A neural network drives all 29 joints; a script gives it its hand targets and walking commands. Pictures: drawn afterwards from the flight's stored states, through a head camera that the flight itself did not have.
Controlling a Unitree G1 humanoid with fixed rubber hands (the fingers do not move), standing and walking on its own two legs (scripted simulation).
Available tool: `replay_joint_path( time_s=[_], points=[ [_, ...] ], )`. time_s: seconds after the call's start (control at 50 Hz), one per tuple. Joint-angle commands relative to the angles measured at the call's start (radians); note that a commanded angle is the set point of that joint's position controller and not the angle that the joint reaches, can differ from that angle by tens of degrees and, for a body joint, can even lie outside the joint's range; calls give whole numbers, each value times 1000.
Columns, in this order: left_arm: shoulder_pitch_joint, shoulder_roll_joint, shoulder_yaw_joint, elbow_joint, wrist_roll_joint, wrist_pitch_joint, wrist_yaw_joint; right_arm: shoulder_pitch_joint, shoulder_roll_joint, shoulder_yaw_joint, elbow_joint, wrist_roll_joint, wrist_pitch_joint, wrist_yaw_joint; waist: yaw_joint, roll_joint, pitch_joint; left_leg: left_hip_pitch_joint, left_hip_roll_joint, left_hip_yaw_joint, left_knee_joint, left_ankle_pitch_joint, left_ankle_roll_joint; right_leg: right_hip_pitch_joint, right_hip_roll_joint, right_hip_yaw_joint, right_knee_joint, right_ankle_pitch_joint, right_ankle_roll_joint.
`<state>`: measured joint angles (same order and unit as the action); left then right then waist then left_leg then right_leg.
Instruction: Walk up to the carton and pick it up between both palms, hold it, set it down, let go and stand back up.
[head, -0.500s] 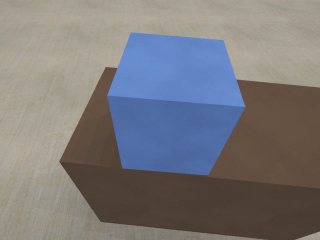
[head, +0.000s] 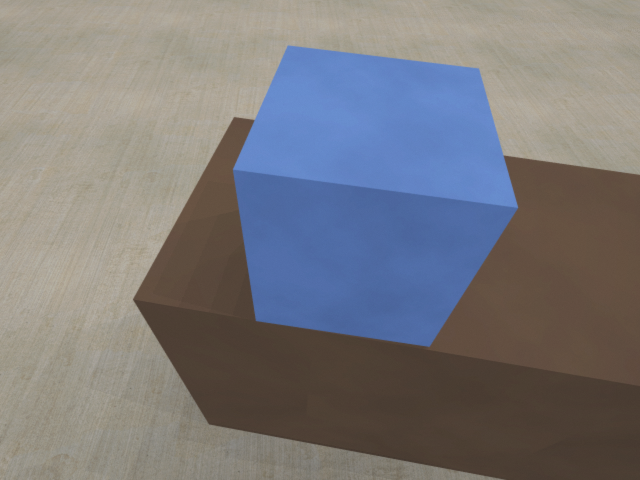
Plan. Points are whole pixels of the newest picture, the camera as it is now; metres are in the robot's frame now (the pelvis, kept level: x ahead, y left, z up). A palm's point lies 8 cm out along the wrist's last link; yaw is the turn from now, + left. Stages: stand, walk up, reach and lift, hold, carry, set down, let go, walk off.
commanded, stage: walk up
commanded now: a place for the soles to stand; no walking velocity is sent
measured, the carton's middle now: (361, 201) +0.47 -0.04 +0.09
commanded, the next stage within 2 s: reach and lift in 1.74 s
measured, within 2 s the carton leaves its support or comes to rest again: neither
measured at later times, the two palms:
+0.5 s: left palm out of the picture +0.00 +0.26 -0.15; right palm out of the picture +0.04 -0.24 -0.13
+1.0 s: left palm out of the picture +0.03 +0.22 -0.11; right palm out of the picture +0.07 -0.28 -0.13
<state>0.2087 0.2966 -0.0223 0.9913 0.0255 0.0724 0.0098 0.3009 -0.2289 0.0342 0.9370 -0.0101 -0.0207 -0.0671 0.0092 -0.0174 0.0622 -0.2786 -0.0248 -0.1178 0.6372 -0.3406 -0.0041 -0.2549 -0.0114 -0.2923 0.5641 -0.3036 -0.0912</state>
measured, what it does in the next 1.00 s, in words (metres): steps on the spot: left foot, then right foot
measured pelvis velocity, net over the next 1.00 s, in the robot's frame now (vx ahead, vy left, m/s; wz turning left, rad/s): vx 0.00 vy -0.03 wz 0.02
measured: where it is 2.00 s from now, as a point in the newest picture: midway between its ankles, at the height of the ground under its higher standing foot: outside the picture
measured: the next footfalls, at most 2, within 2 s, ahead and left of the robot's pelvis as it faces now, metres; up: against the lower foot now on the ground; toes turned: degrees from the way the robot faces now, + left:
left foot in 0.46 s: +0.04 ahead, +0.12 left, +0.00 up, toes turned +3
right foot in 0.80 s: +0.04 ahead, -0.17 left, +0.00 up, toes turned +1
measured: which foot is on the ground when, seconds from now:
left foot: down 0.00-0.20, up 0.22-0.44, down 0.46-1.00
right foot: down 0.00-0.52, up 0.54-0.78, down 0.80-1.00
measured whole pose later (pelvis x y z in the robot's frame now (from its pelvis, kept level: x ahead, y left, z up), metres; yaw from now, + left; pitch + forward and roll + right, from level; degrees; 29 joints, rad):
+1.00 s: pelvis +0.00 -0.03 +0.01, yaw +1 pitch -2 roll +0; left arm 0.30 0.22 -0.02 0.93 0.00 0.00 0.00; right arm 0.22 -0.26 0.02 0.92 -0.02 0.01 -0.01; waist 0.00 0.05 0.00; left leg -0.23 0.06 0.03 0.54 -0.28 -0.03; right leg -0.22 -0.04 0.02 0.54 -0.29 0.04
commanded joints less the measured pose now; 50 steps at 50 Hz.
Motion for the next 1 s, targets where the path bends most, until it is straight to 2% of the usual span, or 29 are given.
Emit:
replay_joint_path(
  time_s=[0.0, 0.04, 0.06, 0.1, 0.14, 0.2, 0.24, 0.26, 0.36, 0.4, 0.42, 0.44, 0.46, 0.48, 0.5, 0.52, 0.54, 0.6, 0.66, 0.7, 0.72, 0.76, 0.78, 0.8, 0.82, 0.84, 0.88, 0.94, 0.98],
  points=[
    [37, 110, 32, -67, 7, -14, -5, 50, -187, -42, -49, 2, -17, -3, 1, 115, -30, -179, 177, -306, -216, 148, 144, 133, -98, 228, -36, 0, 48],
    [55, 109, 35, -67, 8, -21, -6, 33, -177, -39, -56, 2, -16, 1, 11, 114, -34, -209, 155, -278, -204, 155, 129, 177, -109, 244, -64, 31, 43],
    [66, 115, 37, -66, 7, -24, -4, 24, -166, -37, -60, 2, -16, 3, 17, 106, -41, -229, 131, -237, -176, 165, 112, 211, -125, 253, -90, 55, 36],
    [85, 139, 45, -59, 2, -28, 1, 14, -128, -28, -67, 2, -13, 5, 25, 42, -52, -236, 54, -96, -47, 164, 61, 240, -203, 280, -180, 98, 13],
    [79, 151, 49, -60, -12, -25, 8, 37, -96, -24, -70, -1, -3, -1, 16, -22, -45, -198, 13, 22, 73, -8, 29, 183, -304, 312, -260, 115, -24],
    [55, 140, 48, -76, -12, -19, 10, 51, -107, -35, -68, -10, 11, -9, 11, -67, 9, -213, 34, 55, 213, -209, 28, 113, -365, 321, -298, 100, -53],
    [50, 125, 44, -80, -7, -19, 8, 49, -101, -39, -67, -14, 13, -8, 8, -64, 30, -190, 55, 69, 227, -215, 28, 68, -356, 292, -294, 114, -50],
    [89, 106, 30, -78, -8, -21, 8, 79, -76, -34, -55, -24, 16, -7, 8, -30, 22, -157, 54, 76, 220, -188, 43, 66, -355, 282, -299, 84, -29],
    [9, 119, 27, -107, 2, -17, -5, 71, -69, -46, -57, -15, 14, 6, -27, -10, -4, -18, 55, 146, 64, 32, 56, -7, -283, 180, -229, -30, 0],
    [-11, 125, 18, -106, -1, -13, -14, 76, -72, -43, -68, -12, 8, 8, -49, -1, -1, 63, 66, 116, -51, 146, 71, -81, -262, 158, -200, -120, 19],
    [-1, 121, 14, -100, -3, -10, -19, 87, -83, -42, -72, -12, 6, 7, -56, 12, 5, 75, 84, 61, -93, 149, 84, -111, -242, 153, -183, -176, 36],
    [16, 109, 9, -95, -6, -9, -23, 94, -109, -47, -77, -16, 5, 4, -52, 56, 29, 49, 139, -65, -156, 72, 107, -142, -208, 148, -129, -219, 61],
    [67, 84, 3, -85, -5, -8, -26, 91, -149, -56, -77, -16, 7, -1, -25, 136, 51, -12, 237, -254, -242, -46, 147, -148, -143, 138, -16, -216, 89],
    [116, 72, 9, -70, -4, -3, -23, 68, -209, -79, -64, 10, 10, -5, -16, 179, 80, -175, 328, -378, -336, -154, 248, -42, -80, 189, 106, -205, 99],
    [126, 88, 18, -64, 10, -2, -17, 38, -220, -84, -61, 14, 3, -5, -10, 194, 104, -222, 347, -398, -372, -168, 272, -3, -92, 237, 185, -198, 89],
    [109, 103, 23, -71, 17, -11, -16, 42, -191, -75, -60, 11, -5, -1, -15, 186, 88, -148, 338, -376, -367, -76, 260, -48, -90, 256, 173, -218, 85],
    [79, 105, 24, -81, 16, -21, -18, 61, -163, -71, -66, 3, -10, -1, -33, 177, 62, -41, 329, -339, -342, 83, 245, -121, -79, 262, 160, -235, 88],
    [68, 78, 36, -88, 19, -39, -17, 33, -155, -83, -100, -12, -19, -8, -28, 139, -49, 207, 348, -250, -249, 497, 253, -241, -40, 284, 245, -214, 98],
    [57, 7, 23, -97, -5, -61, -13, 20, -133, -72, -85, -17, -18, 15, -23, 141, -167, 240, 221, -59, -187, 637, 163, -79, -3, 273, 40, -111, 100],
    [104, -9, 24, -87, -15, -77, -18, -39, -147, -68, -77, -22, -2, 22, 8, 164, -170, 187, 143, 73, -114, 596, 112, 39, 24, 222, -99, 151, 102],
    [136, -1, 29, -77, -14, -82, -17, -60, -151, -66, -76, -25, 8, 26, 21, 172, -167, 164, 125, 108, -79, 551, 97, 80, 23, 208, -132, 274, 101],
    [170, 42, 40, -79, -3, -85, -8, -53, -144, -59, -81, -22, 24, 38, 24, 166, -153, 65, 126, 120, -56, 362, 82, 138, -27, 253, -121, 306, 85],
    [174, 82, 46, -93, 7, -86, 0, -34, -121, -51, -86, -11, 29, 45, 12, 91, -126, -46, 109, 125, -39, 158, 60, 165, -111, 373, -121, 323, 65],
    [174, 136, 54, -93, -2, -82, 3, 8, -75, -35, -81, -4, 38, 47, -19, -20, -63, -88, 62, 148, -32, -66, 24, 93, -222, 524, -190, 233, 24],
    [132, 189, 71, -80, -31, -71, 3, 24, -44, -20, -60, -10, 48, 41, -31, -88, 23, 15, 75, 119, -73, -105, 11, -99, -260, 563, -254, 35, -25],
    [75, 168, 64, -92, -35, -66, 0, 3, -64, -20, -56, -17, 45, 42, -40, -101, 93, 60, 92, 93, -127, -53, 15, -194, -222, 545, -284, -72, -7],
    [56, 122, 52, -115, -28, -73, -7, -16, -119, -26, -44, -7, 26, 52, -28, -116, 135, 24, 104, 89, -161, 35, 19, -164, -142, 457, -270, 10, 39],
    [122, 106, 46, -108, -26, -97, -15, -30, -138, -23, -27, -21, 5, 54, -15, -129, 81, 61, 108, 88, -191, 70, 19, -113, -132, 463, -230, 119, 44],
    [136, 94, 46, -101, -29, -106, -19, -42, -153, -24, -25, -22, -2, 52, -7, -113, 10, 90, 105, 100, -184, 80, 20, -61, -120, 455, -220, 168, 43]
  ],
)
